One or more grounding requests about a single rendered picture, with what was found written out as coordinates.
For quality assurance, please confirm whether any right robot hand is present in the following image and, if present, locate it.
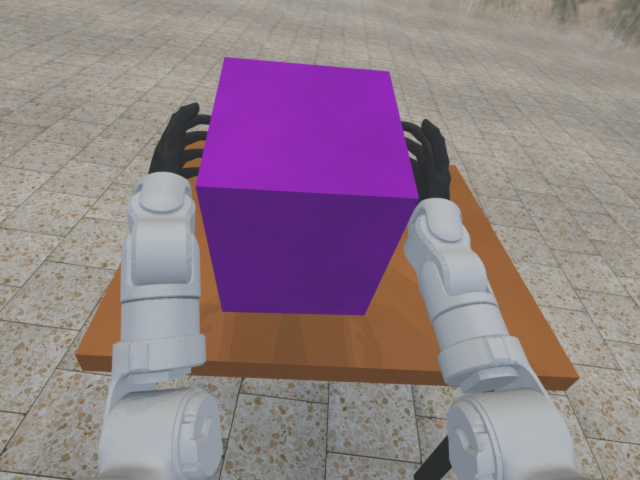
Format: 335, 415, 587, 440
401, 119, 451, 208

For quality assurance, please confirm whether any table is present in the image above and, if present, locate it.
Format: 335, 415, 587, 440
75, 140, 580, 480

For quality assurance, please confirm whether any carton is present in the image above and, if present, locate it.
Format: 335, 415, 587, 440
196, 57, 419, 315

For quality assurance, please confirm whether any left robot upper arm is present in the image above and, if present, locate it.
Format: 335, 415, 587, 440
73, 387, 223, 480

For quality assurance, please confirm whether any robot right forearm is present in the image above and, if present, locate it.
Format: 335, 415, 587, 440
404, 198, 575, 463

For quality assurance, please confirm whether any right robot upper arm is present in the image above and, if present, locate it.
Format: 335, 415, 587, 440
447, 388, 607, 480

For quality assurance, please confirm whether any left robot hand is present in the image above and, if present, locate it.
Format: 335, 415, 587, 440
148, 102, 211, 179

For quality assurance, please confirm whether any robot left forearm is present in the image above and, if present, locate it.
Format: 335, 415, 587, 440
98, 172, 206, 469

